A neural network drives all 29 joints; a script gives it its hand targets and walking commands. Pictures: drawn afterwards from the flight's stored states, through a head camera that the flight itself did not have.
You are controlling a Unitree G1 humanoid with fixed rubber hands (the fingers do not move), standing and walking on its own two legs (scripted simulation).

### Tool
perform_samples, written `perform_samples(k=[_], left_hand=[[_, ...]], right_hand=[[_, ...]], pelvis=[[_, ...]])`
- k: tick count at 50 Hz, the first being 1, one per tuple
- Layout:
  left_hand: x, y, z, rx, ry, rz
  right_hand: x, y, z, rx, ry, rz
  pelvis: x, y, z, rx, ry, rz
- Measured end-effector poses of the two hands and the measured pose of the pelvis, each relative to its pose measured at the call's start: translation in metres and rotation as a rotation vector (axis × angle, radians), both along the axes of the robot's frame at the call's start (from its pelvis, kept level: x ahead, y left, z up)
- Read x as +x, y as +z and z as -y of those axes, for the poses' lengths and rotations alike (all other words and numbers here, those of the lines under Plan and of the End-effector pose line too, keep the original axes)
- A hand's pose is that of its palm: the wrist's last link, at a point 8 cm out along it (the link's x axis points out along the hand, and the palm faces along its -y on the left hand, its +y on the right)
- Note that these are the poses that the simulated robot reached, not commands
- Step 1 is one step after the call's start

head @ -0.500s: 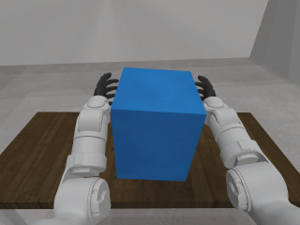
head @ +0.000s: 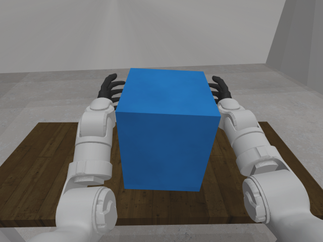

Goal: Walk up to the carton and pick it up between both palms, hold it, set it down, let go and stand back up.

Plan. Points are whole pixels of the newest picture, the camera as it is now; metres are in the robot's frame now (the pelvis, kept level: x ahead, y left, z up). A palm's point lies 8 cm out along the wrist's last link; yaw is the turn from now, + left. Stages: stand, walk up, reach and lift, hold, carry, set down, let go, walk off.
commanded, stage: hold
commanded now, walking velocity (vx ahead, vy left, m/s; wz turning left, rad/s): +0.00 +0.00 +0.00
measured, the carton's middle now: (164, 129) +0.38 +0.01 +0.16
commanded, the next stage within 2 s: none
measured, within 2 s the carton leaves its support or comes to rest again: neither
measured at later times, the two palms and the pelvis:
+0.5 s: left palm (105, 100) +0.36 +0.15 +0.26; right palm (227, 100) +0.38 -0.14 +0.25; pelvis +0.00 +0.00 +0.00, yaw +0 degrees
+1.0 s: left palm (106, 99) +0.36 +0.15 +0.26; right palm (228, 98) +0.38 -0.14 +0.25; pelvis +0.00 +0.00 +0.00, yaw +0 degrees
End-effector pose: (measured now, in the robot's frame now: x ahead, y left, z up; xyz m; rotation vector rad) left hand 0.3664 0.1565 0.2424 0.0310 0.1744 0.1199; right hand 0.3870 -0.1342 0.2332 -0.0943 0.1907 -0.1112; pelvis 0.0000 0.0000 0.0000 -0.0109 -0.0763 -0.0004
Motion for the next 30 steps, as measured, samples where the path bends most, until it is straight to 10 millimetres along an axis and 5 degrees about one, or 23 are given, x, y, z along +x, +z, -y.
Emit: perform_samples(k=[30], left_hand=[[-0.007,0.015,0.003,-0.009,-0.012,0.023]], right_hand=[[-0.009,0.02,0.004,0.032,-0.014,0.029]], pelvis=[[-0.002,0.0,0.0,0.0,0.001,0.015]])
